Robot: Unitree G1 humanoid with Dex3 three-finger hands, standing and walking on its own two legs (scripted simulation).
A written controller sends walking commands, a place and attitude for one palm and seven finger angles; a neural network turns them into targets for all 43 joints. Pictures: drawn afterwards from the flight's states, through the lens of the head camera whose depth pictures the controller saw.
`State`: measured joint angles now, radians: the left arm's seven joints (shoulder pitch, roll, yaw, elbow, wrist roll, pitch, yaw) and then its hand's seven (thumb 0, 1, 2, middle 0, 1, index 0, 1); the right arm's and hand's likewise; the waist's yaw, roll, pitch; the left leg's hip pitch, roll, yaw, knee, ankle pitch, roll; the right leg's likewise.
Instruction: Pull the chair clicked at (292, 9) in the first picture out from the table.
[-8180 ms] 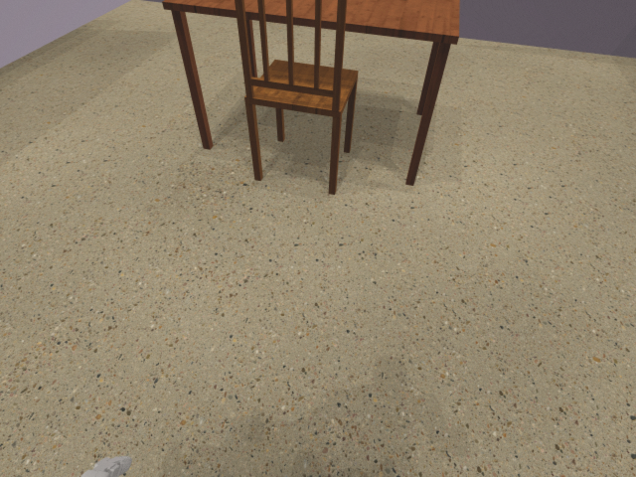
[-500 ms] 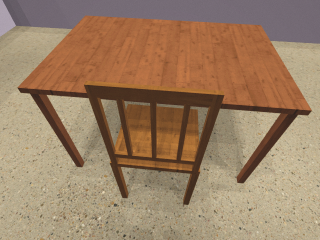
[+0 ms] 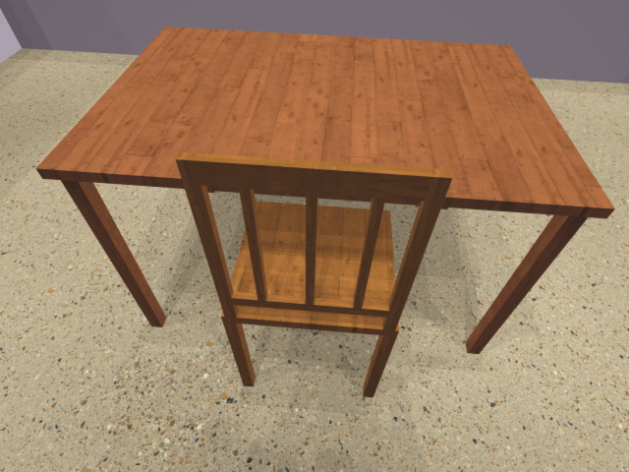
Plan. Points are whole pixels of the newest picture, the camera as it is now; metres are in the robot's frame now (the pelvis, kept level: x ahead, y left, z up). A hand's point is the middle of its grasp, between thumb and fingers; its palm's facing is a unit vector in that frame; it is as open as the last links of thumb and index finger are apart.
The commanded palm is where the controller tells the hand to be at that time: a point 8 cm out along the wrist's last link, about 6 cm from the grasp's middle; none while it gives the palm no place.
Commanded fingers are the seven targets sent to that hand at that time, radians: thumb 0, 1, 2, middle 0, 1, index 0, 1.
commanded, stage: come to a stop and stand still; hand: left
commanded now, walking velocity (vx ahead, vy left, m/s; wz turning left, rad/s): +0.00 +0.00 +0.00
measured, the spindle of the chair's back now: (310, 254) +0.50 +0.04 -0.08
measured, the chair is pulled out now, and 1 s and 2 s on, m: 0.00 0.00 0.00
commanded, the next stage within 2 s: look again from close up in 0.42 s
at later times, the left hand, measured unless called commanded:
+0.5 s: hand out of the picture +0.00 +0.17 -0.17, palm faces +0.01 -0.98 -0.19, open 7.3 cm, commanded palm none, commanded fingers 0.00 0.90 0.90 -0.20 -0.30 -0.20 -0.30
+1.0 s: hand out of the picture -0.01 +0.15 -0.17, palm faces +0.02 -0.98 -0.19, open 7.3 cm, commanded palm none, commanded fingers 0.00 0.90 0.90 -0.20 -0.30 -0.20 -0.30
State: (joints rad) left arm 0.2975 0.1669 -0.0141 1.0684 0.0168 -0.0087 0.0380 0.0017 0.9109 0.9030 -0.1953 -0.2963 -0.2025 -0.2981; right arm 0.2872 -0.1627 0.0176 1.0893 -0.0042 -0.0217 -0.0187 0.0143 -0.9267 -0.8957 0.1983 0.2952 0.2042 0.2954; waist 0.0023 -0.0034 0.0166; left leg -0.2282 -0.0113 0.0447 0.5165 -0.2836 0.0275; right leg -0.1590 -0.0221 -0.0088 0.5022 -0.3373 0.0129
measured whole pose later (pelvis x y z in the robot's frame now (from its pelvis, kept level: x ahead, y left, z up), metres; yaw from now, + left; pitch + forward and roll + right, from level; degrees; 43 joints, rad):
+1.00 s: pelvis +0.01 -0.01 +0.01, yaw +0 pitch -1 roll +1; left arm 0.31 0.15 -0.02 1.12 0.01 -0.02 0.04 0.00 0.91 0.90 -0.20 -0.30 -0.20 -0.30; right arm 0.26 -0.15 0.02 1.15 0.00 -0.02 -0.03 0.01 -0.92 -0.90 0.20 0.30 0.20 0.30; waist 0.01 -0.01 0.03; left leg -0.17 0.00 0.04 0.43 -0.24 0.01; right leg -0.12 -0.01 -0.01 0.44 -0.31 0.00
